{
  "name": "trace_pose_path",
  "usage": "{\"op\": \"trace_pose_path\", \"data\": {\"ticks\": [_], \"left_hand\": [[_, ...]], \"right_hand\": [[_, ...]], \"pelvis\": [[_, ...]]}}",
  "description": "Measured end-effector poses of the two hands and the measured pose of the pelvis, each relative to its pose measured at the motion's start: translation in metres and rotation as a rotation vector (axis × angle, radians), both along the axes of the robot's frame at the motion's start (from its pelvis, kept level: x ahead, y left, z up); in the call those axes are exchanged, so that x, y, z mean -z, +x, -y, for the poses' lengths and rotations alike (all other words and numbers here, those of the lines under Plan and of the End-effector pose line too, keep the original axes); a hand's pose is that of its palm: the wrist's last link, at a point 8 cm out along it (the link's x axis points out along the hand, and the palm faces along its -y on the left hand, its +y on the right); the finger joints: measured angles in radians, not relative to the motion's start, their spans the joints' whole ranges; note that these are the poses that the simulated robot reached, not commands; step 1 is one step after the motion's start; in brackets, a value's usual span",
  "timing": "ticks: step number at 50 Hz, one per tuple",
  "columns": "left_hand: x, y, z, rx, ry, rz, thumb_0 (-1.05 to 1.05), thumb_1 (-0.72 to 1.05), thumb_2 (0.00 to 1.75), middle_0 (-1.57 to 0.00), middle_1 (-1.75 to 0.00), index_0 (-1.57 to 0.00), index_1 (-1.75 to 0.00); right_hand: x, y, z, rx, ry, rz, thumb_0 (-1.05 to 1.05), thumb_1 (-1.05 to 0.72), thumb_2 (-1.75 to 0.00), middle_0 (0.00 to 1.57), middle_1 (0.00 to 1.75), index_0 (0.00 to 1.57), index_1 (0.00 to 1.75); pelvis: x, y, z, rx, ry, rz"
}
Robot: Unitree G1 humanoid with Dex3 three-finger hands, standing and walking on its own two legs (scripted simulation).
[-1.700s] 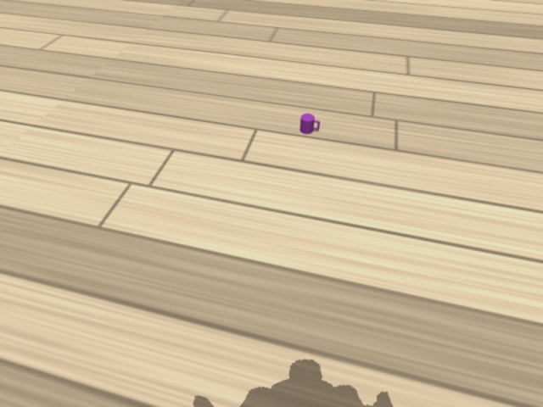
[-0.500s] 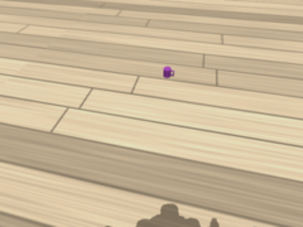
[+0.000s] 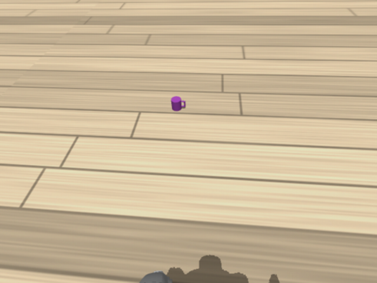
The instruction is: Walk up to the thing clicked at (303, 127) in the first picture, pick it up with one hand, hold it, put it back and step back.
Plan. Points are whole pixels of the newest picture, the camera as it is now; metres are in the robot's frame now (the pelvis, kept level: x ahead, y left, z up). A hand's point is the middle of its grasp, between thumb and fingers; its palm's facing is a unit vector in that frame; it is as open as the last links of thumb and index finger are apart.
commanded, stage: walk up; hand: left
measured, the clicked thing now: (178, 103) +1.54 +0.16 -0.73
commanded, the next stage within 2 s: none
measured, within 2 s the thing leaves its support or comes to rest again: neither
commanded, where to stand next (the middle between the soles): +1.07 -0.03 m, yaw -5 degrees
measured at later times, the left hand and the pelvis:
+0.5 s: hand (108, 189) +0.40 +0.27 -0.13, palm faces -0.20 -0.91 -0.37, open 7.4 cm; pelvis +0.24 +0.01 -0.01, yaw -6 degrees
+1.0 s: hand (115, 161) +0.52 +0.29 -0.15, palm faces -0.08 -0.92 -0.38, open 7.4 cm; pelvis +0.48 +0.00 -0.02, yaw -5 degrees
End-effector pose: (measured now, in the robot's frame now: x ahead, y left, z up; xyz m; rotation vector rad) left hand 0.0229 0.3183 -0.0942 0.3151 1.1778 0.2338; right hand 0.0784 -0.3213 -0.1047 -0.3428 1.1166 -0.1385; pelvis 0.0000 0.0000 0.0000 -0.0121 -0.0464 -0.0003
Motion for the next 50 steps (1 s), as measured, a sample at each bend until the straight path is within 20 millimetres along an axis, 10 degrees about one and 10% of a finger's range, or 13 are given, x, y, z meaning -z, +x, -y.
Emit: {"op": "trace_pose_path", "data": {"ticks": [6, 15, 29, 38, 50], "left_hand": [[0.019, 0.064, -0.014, 0.036, -0.030, -0.005, 0.01, 0.90, 0.89, -0.20, -0.30, -0.21, -0.30], [0.025, 0.212, -0.029, 0.168, -0.024, 0.032, 0.01, 0.91, 0.89, -0.20, -0.30, -0.21, -0.30], [-0.002, 0.431, 0.022, 0.276, 0.034, 0.170, 0.01, 0.91, 0.90, -0.20, -0.30, -0.21, -0.30], [-0.017, 0.461, 0.041, 0.202, 0.029, 0.146, 0.01, 0.91, 0.89, -0.20, -0.30, -0.21, -0.30], [0.021, 0.495, -0.014, 0.095, 0.025, -0.021, 0.01, 0.90, 0.89, -0.20, -0.30, -0.21, -0.30]], "right_hand": [[-0.010, 0.052, -0.010, 0.015, -0.042, 0.003, 0.01, -0.90, -0.90, 0.21, 0.30, 0.20, 0.30], [-0.019, 0.098, -0.028, 0.128, -0.076, 0.046, 0.01, -0.90, -0.90, 0.21, 0.30, 0.20, 0.30], [0.029, 0.164, 0.008, 0.218, -0.013, -0.138, 0.01, -0.90, -0.90, 0.21, 0.31, 0.21, 0.30], [0.020, 0.305, 0.018, 0.135, 0.032, -0.029, 0.01, -0.91, -0.90, 0.20, 0.30, 0.20, 0.30], [-0.003, 0.470, 0.005, 0.043, -0.050, 0.050, 0.01, -0.90, -0.90, 0.20, 0.30, 0.20, 0.30]], "pelvis": [[0.006, 0.060, -0.014, 0.016, -0.020, -0.014], [0.008, 0.146, -0.032, 0.064, 0.021, -0.010], [0.023, 0.291, 0.008, 0.094, 0.026, -0.005], [0.004, 0.365, 0.021, 0.103, 0.015, 0.000], [0.017, 0.483, -0.004, 0.082, -0.013, -0.012]]}}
